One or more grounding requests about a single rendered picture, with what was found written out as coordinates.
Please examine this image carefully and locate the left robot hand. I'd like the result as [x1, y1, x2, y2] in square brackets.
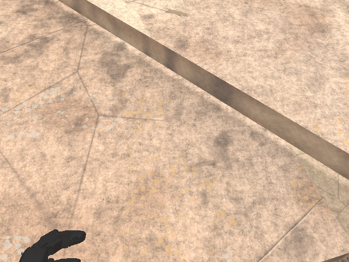
[19, 229, 86, 262]

